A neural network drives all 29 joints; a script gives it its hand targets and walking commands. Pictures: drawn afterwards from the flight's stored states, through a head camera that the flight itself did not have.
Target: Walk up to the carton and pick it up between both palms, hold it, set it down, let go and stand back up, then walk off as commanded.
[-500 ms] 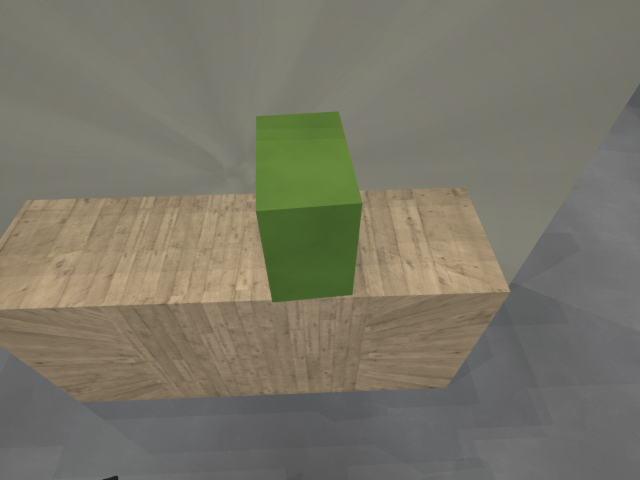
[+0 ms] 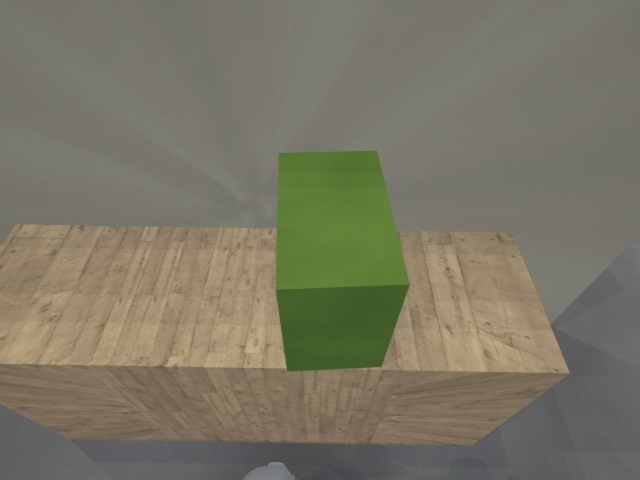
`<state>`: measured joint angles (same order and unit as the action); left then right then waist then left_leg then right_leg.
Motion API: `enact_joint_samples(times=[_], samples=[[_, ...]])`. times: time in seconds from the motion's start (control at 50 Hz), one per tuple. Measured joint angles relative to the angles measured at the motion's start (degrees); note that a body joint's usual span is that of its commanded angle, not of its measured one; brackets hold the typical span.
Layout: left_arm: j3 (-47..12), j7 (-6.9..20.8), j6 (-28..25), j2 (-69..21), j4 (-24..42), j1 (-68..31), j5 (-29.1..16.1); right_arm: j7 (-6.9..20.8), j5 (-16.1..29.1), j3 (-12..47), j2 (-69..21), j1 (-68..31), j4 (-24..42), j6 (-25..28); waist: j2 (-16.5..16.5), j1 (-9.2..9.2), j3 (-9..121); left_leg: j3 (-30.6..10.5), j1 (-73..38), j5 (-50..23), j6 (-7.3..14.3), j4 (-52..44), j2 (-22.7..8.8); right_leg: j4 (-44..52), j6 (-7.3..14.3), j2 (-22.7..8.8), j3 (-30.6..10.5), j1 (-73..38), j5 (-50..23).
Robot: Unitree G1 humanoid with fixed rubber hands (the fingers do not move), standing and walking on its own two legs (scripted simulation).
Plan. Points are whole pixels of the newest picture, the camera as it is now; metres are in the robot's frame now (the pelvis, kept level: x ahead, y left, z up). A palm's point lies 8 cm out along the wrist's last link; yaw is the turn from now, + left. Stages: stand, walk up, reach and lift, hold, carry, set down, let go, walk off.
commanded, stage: walk up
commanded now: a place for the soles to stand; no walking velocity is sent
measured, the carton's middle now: (331, 262) +0.47 -0.01 -0.07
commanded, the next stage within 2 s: none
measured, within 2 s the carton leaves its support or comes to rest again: neither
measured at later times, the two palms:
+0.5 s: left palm out of the picture +0.05 +0.34 -0.10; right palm out of the picture +0.10 -0.27 -0.08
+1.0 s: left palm out of the picture +0.02 +0.30 -0.05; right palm out of the picture +0.01 -0.33 -0.12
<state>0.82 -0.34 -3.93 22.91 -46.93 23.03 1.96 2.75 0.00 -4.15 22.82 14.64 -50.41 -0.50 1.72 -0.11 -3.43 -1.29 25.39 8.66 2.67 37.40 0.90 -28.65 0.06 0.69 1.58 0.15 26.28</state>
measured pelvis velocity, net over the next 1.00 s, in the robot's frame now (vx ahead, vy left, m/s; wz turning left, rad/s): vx -0.03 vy -0.02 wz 0.05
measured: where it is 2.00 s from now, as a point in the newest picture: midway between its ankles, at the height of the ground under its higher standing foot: outside the picture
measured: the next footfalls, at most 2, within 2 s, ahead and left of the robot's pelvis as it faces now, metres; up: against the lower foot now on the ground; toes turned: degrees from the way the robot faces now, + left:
right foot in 0.66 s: +0.06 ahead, -0.11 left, +0.00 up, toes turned +4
left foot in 1.12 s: -0.01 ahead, +0.10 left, +0.00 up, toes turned +1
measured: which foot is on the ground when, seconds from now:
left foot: down 0.00-0.70, up 0.72-1.00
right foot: down 0.00-0.04, up 0.06-0.64, down 0.66-1.00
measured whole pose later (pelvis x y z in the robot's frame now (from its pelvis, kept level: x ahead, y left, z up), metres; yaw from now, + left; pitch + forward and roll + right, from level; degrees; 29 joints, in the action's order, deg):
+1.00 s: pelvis -0.03 -0.02 +0.02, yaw +3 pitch +0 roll +2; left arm 0.8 -0.9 -1.5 22.4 -46.9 15.2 1.9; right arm 0.7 0.0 -3.3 22.7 15.3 -53.0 -3.3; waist 3.2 0.0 -5.6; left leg -4.0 17.8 22.8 3.0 47.4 4.6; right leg -28.5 2.4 -0.5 0.5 16.6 11.7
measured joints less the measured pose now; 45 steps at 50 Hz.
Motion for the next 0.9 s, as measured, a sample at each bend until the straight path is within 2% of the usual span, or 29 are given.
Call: enact_joint_samples(times=[0.04, 0.1, 0.14, 0.28, 0.38, 0.46, 0.58, 0.66, 0.7, 0.74, 0.78, 0.82, 0.9], samples=[[0.0, -0.1, 0.7, 0.0, -0.1, -1.4, 0.0, -0.2, 0.0, 0.1, -1.1, -0.4, -0.1, 0.8, -2.4, -0.06, -1.4, 1.1, -2.2, 1.1, 0.3, -1.0, 2.1, -9.0, 0.0, -2.2, -0.7, 2.4, 0.8], [0.0, -0.2, 1.3, -0.5, 0.0, -2.4, 0.0, -0.9, 0.0, 0.9, -1.6, -0.5, 0.5, 1.3, -2.1, -0.02, -1.5, 1.1, -4.7, 3.3, 1.9, -1.2, 2.3, -25.7, 0.0, -0.5, -2.8, 9.1, 5.9], [0.0, -0.4, 1.8, -0.5, 0.0, -2.6, 0.0, -1.4, 0.0, 1.1, -1.6, -0.6, 1.1, 1.3, -1.4, 0.03, -1.4, 1.2, -6.6, 3.7, 2.6, -2.3, 1.8, -31.1, 0.0, 0.0, -3.0, 12.5, 7.0], [0.0, -0.4, 3.8, -0.5, 0.0, -4.6, 0.0, -2.6, 0.0, 1.3, -1.6, -1.3, 2.4, 1.6, -1.3, 0.08, -2.6, 1.3, -7.5, 2.2, 2.8, -5.2, 2.3, -31.6, 0.0, 0.0, -5.7, 20.1, -0.1], [0.0, -0.5, 5.7, -0.5, 0.0, -4.6, 0.0, -2.7, 0.0, 1.3, -1.6, -1.3, 2.6, 0.1, -1.3, 0.10, -2.8, 1.3, -7.3, 1.1, 2.9, -6.4, 3.1, -32.2, 0.0, 0.0, -5.9, 20.5, -1.2], [0.0, -0.6, 5.9, -0.5, 0.0, -4.6, 0.0, -2.7, 0.0, 1.3, -1.6, -1.3, 3.3, -0.5, -1.4, 0.12, -2.8, 1.3, -6.3, 0.1, 2.9, -6.8, 3.4, -30.1, 0.0, 0.0, -5.9, 20.5, -0.4], [0.0, -0.6, 5.9, -0.5, 0.0, -4.6, 0.0, -2.6, 0.0, 1.3, -1.6, -1.4, 4.1, -1.7, -1.4, 0.14, -2.8, 1.3, -4.1, -1.2, 2.9, -6.8, 3.4, -20.3, 0.0, 0.0, -5.0, 19.5, 2.2], [0.0, -0.6, 5.6, -0.5, 0.1, -4.5, 0.0, -2.4, 0.0, 1.3, -1.6, -2.2, 4.2, -2.9, -1.4, 0.13, -2.8, 1.3, -3.0, -2.0, 2.3, -6.6, 3.4, -9.3, 0.1, 0.0, -2.9, 16.2, -5.7], [0.0, -0.6, 5.5, -0.5, 0.0, -4.4, 0.0, -2.3, 0.0, 1.3, -1.6, -2.8, 4.1, -3.5, -0.9, 0.11, -3.0, 1.1, -2.9, 0.8, 2.2, -5.7, 3.2, -9.0, 1.0, 0.3, -2.5, 16.1, -8.4], [0.0, -0.6, 5.2, -0.5, 0.0, -4.3, 0.0, -2.3, 0.0, 1.2, -1.6, -3.1, 4.1, -3.6, -1.1, 0.19, -3.0, 1.0, -1.1, 10.8, 2.1, 1.5, 3.9, -8.3, 2.0, -0.1, -2.8, 16.1, -8.7], [0.0, -0.6, 5.0, -0.5, 0.0, -4.3, 0.0, -2.2, 0.0, 1.1, -1.2, -3.1, 4.1, -3.5, -1.3, 0.18, -3.0, 0.6, 0.5, 15.6, 2.1, 11.5, 5.0, -7.0, 2.5, -1.0, -3.6, 16.1, -9.6], [0.0, -0.6, 4.6, -0.5, 0.1, -4.7, 0.0, -2.1, 0.0, 0.9, -0.7, -2.9, 3.8, -3.4, -0.9, 0.15, -2.9, -0.2, 0.5, 15.4, 2.1, 16.6, 5.2, -4.7, 2.5, -1.3, -4.2, 16.2, -11.4], [0.0, -0.6, 3.1, -0.5, 0.1, -7.2, 0.0, -2.1, 0.0, 0.7, -0.1, -0.8, 1.3, -3.0, 1.0, 0.10, -2.9, -2.6, -2.0, 12.6, 1.2, 17.2, 4.6, -0.7, 2.3, -1.3, -2.9, 16.4, -14.3]])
